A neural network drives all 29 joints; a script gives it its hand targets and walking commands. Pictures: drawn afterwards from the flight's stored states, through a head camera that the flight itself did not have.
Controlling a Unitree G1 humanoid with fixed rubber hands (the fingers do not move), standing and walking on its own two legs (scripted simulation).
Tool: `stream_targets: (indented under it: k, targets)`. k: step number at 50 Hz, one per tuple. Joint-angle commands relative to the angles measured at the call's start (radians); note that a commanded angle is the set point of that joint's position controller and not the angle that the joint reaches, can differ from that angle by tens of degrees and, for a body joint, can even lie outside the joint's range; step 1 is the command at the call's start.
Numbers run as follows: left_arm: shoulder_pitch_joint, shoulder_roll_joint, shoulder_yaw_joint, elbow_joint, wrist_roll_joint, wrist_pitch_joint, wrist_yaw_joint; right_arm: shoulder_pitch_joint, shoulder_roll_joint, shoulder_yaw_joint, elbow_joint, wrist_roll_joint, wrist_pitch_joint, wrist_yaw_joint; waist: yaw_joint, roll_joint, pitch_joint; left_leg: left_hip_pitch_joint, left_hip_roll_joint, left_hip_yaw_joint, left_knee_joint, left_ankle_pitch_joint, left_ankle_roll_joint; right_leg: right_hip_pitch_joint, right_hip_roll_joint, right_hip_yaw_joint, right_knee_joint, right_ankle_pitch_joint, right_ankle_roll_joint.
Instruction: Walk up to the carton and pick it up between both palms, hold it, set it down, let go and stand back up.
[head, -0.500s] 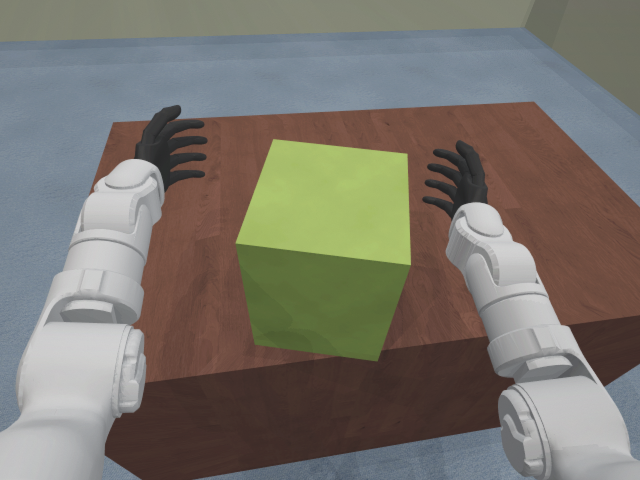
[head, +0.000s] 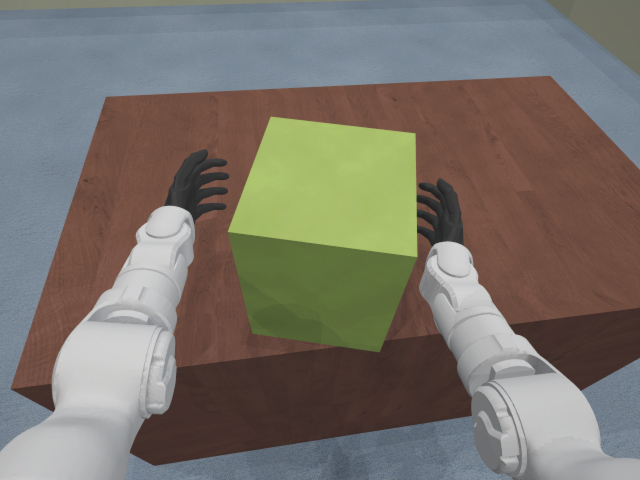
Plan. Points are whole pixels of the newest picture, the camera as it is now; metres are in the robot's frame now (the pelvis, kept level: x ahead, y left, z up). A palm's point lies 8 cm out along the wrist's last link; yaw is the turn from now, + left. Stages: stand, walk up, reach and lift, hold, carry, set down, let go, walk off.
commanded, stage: reach and lift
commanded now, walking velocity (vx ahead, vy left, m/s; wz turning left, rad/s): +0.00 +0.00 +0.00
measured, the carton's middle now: (328, 240) +0.44 -0.04 +0.02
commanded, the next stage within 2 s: none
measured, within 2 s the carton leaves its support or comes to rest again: neither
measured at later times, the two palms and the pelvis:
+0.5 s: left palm (202, 221) +0.45 +0.13 +0.07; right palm (433, 252) +0.37 -0.17 +0.05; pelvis -0.01 +0.00 -0.01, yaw -1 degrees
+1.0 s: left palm (209, 224) +0.44 +0.12 +0.07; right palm (427, 262) +0.36 -0.16 +0.05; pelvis +0.02 +0.01 +0.01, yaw +0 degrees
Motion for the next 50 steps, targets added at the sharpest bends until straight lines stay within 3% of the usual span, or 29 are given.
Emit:
stream_targets:
  k: [1, 3, 10, 14, 16, 20, 23, 25, 28, 31, 35, 37, 39, 41, 42, 44, 46, 49, 50]
  targets:
    - [-0.39, 0.115, 0.037, -0.063, 0.02, -0.091, 0.001, -0.347, -0.056, 0.009, -0.063, 0.006, -0.096, 0.003, 0.013, 0.107, -0.456, 0.233, -0.009, -0.019, -0.013, 0.378, -0.076, 0.17, 0.006, -0.014, 0.031, 0.338, -0.002]
    - [-0.382, 0.105, 0.04, -0.026, 0.028, -0.108, 0.005, -0.354, -0.064, 0.021, -0.034, 0.014, -0.118, 0.01, 0.017, 0.095, -0.422, 0.242, -0.009, -0.018, -0.007, 0.388, -0.076, 0.154, 0.011, -0.016, 0.027, 0.327, -0.002]
    - [-0.439, 0.074, 0.024, -0.109, 0.025, -0.138, 0.025, -0.391, -0.069, -0.025, -0.093, -0.027, -0.168, 0.003, 0.001, 0.13, -0.565, 0.271, -0.012, -0.005, 0.029, 0.404, -0.098, 0.116, 0.017, -0.021, 0.046, 0.346, -0.003]
    - [-0.451, 0.064, 0.019, -0.124, 0.013, -0.137, 0.033, -0.414, -0.06, -0.019, -0.119, -0.028, -0.161, 0.006, 0.018, 0.136, -0.6, 0.274, -0.009, -0.005, 0.041, 0.41, -0.098, 0.09, 0.02, -0.021, 0.054, 0.318, -0.007]
    - [-0.462, 0.048, 0.012, -0.136, 0.019, -0.131, 0.033, -0.406, -0.061, -0.044, -0.089, -0.043, -0.152, 0.002, -0.002, 0.138, -0.597, 0.263, -0.007, -0.004, 0.035, 0.388, -0.101, 0.084, 0.021, -0.023, 0.051, 0.299, -0.009]
    - [-0.452, 0.006, 0.021, -0.134, 0.037, -0.123, 0.036, -0.415, -0.023, -0.039, -0.093, -0.047, -0.145, 0.007, 0.026, 0.141, -0.58, 0.26, -0.006, -0.005, 0.033, 0.39, -0.097, 0.077, 0.019, -0.025, 0.046, 0.278, -0.012]
    - [-0.438, -0.008, 0.05, -0.099, 0.068, -0.109, 0.034, -0.421, -0.007, -0.056, -0.073, -0.071, -0.141, 0.009, 0.03, 0.106, -0.505, 0.221, -0.008, -0.002, 0.015, 0.334, -0.076, 0.096, 0.014, -0.02, 0.036, 0.242, -0.008]
    - [-0.431, -0.026, 0.075, -0.127, 0.104, -0.104, 0.039, -0.408, 0.017, -0.06, -0.071, -0.078, -0.144, 0.01, 0.048, 0.12, -0.504, 0.226, -0.007, 0.004, 0.005, 0.347, -0.077, 0.119, 0.012, -0.019, 0.033, 0.251, -0.006]
    - [-0.458, -0.078, 0.104, -0.197, 0.15, -0.097, 0.048, -0.419, 0.05, -0.118, -0.092, -0.139, -0.156, 0.02, 0.046, 0.133, -0.52, 0.28, 0.004, 0.006, -0.002, 0.371, -0.087, 0.094, 0.021, -0.036, 0.018, 0.232, -0.009]
    - [-0.429, -0.102, 0.178, -0.169, 0.227, -0.088, 0.033, -0.395, 0.103, -0.169, -0.069, -0.226, -0.155, 0.035, 0.05, 0.075, -0.444, 0.245, -0.001, 0.019, -0.041, 0.31, -0.061, 0.157, 0.01, -0.029, 0.003, 0.215, 0.003]
    - [-0.393, -0.233, 0.257, -0.167, 0.359, -0.091, 0.006, -0.371, 0.232, -0.262, -0.054, -0.382, -0.207, 0.068, 0.058, 0.074, -0.403, 0.255, -0.009, 0.038, -0.081, 0.313, -0.058, 0.253, 0.002, -0.031, -0.025, 0.251, 0.007]
    - [-0.38, -0.368, 0.273, -0.161, 0.435, -0.104, -0.019, -0.365, 0.376, -0.271, -0.049, -0.472, -0.237, 0.115, 0.077, 0.08, -0.375, 0.292, -0.007, 0.043, -0.105, 0.332, -0.059, 0.278, 0.004, -0.045, -0.047, 0.249, 0.005]
    - [-0.361, -0.622, 0.267, -0.099, 0.519, -0.111, -0.074, -0.396, 0.623, -0.261, -0.05, -0.583, -0.257, 0.187, 0.081, 0.095, -0.335, 0.342, -0.008, 0.049, -0.13, 0.36, -0.068, 0.305, 0.006, -0.058, -0.086, 0.256, -0.004]
    - [-0.326, -0.721, 0.274, -0.043, 0.561, -0.121, -0.101, -0.394, 0.676, -0.274, -0.045, -0.653, -0.267, 0.233, 0.083, 0.108, -0.315, 0.359, -0.005, 0.048, -0.145, 0.384, -0.087, 0.34, 0.019, -0.06, -0.108, 0.258, -0.017]
    - [-0.283, -0.747, 0.281, -0.061, 0.581, -0.128, -0.103, -0.363, 0.695, -0.252, -0.063, -0.658, -0.275, 0.246, 0.092, 0.098, -0.324, 0.391, -0.004, 0.048, -0.145, 0.441, -0.09, 0.375, 0.025, -0.06, -0.111, 0.299, -0.016]
    - [-0.286, -0.751, 0.295, -0.072, 0.599, -0.118, -0.108, -0.342, 0.691, -0.257, -0.027, -0.671, -0.271, 0.252, 0.083, 0.09, -0.264, 0.402, 0.001, 0.05, -0.167, 0.444, -0.094, 0.383, 0.026, -0.062, -0.133, 0.259, -0.015]
    - [-0.28, -0.754, 0.304, -0.105, 0.609, -0.101, -0.114, -0.343, 0.701, -0.239, -0.046, -0.674, -0.273, 0.248, 0.095, 0.06, -0.237, 0.395, -0.006, 0.064, -0.179, 0.451, -0.082, 0.43, 0.024, -0.058, -0.144, 0.286, -0.006]
    - [-0.255, -0.756, 0.292, -0.125, 0.601, -0.073, -0.129, -0.315, 0.701, -0.228, -0.024, -0.675, -0.271, 0.231, 0.08, 0.038, -0.183, 0.384, -0.011, 0.07, -0.198, 0.44, -0.078, 0.464, 0.022, -0.054, -0.154, 0.312, 0.007]
    - [-0.24, -0.764, 0.29, -0.148, 0.604, -0.069, -0.131, -0.306, 0.707, -0.215, -0.045, -0.666, -0.279, 0.229, 0.096, 0.05, -0.208, 0.388, -0.017, 0.077, -0.195, 0.465, -0.081, 0.483, 0.02, -0.052, -0.155, 0.343, 0.004]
